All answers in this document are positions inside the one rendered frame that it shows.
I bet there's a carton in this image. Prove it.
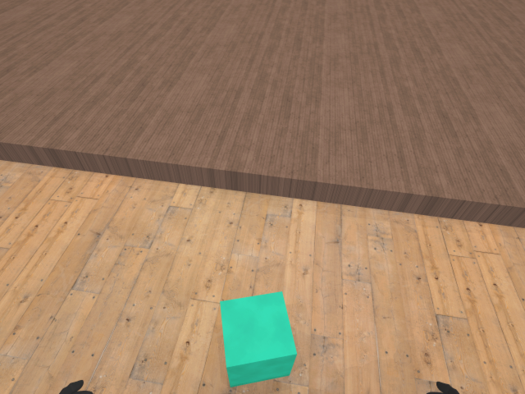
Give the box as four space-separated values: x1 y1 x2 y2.
220 291 297 387

